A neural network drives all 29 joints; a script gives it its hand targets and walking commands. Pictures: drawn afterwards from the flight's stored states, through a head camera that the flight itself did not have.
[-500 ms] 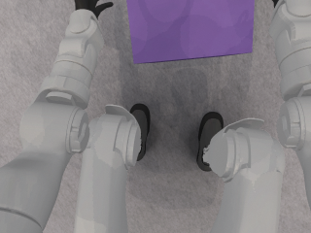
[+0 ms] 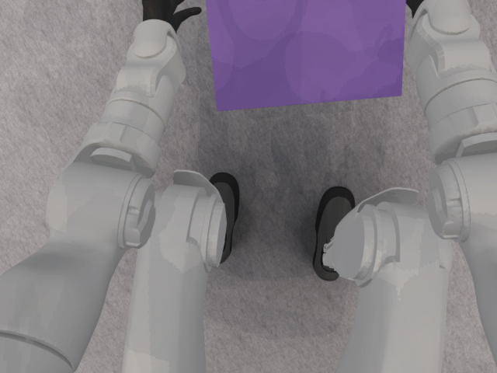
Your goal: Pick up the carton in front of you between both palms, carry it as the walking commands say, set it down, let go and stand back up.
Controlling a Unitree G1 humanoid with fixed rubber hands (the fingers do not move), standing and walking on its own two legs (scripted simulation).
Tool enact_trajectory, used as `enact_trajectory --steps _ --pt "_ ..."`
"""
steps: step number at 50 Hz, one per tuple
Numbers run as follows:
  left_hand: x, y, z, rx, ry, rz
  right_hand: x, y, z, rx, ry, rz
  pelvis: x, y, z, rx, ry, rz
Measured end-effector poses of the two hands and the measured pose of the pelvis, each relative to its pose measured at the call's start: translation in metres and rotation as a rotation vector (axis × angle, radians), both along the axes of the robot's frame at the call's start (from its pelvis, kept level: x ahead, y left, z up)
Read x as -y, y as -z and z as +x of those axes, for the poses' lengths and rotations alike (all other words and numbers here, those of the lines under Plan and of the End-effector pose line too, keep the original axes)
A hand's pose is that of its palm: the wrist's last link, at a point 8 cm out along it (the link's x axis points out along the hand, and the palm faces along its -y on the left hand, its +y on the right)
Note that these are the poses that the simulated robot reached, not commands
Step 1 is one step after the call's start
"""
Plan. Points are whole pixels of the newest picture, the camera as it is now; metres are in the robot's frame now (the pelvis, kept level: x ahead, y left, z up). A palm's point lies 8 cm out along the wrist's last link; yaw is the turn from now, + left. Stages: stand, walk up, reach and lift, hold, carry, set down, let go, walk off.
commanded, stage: reach and lift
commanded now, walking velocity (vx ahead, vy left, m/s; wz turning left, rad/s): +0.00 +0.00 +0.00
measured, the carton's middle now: (297, 34) +0.51 -0.02 -0.25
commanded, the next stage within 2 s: none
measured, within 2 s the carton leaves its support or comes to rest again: leaves its support in 0.34 s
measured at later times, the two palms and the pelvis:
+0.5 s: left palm out of the picture +0.52 +0.13 -0.12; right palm out of the picture +0.53 -0.17 -0.13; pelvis +0.00 +0.00 -0.01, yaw -2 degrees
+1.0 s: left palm out of the picture +0.49 +0.12 +0.07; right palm out of the picture +0.48 -0.18 +0.06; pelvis +0.01 +0.01 +0.12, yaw -5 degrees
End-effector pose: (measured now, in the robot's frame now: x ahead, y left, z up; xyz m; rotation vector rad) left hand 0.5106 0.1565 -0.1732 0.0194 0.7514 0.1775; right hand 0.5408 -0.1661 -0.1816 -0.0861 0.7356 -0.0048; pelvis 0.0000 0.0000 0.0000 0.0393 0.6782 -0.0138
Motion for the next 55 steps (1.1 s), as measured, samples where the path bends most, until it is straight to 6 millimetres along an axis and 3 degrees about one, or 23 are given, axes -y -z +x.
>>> enact_trajectory --steps 2,15,21,24,28,37,55 --pt "0.01 -0.002 0.004 0.006 0.018 -0.011 -0.007 0.0 0.002 0.007 -0.005 0.003 0.0 -0.001 -0.001 0.002 -0.001 -0.001" --pt "0.012 -0.004 0.013 -0.009 -0.041 -0.006 -0.01 -0.003 0.008 -0.019 -0.003 -0.017 0.001 0.01 -0.002 0.007 0.013 0.009" --pt "0.016 -0.024 0.017 0.037 -0.044 -0.016 -0.006 -0.015 0.0 0.024 0.022 -0.005 -0.001 0.015 -0.001 0.02 0.03 0.004" --pt "0.021 -0.045 0.011 0.07 -0.046 -0.029 -0.001 -0.038 -0.006 0.055 0.042 0.008 -0.002 0.01 -0.001 0.023 0.04 0.0" --pt "0.03 -0.082 0.0 0.097 -0.043 -0.052 0.008 -0.084 -0.017 0.08 0.077 0.019 -0.004 -0.004 -0.001 0.013 0.053 -0.002" --pt "0.03 -0.166 -0.02 0.075 -0.039 -0.06 0.008 -0.174 -0.038 0.053 0.113 0.034 -0.004 -0.055 -0.001 -0.037 0.075 0.001" --pt "0.035 -0.268 -0.03 0.091 0.014 -0.054 0.012 -0.271 -0.067 0.069 0.169 0.049 -0.008 -0.144 0.017 -0.053 0.08 -0.011"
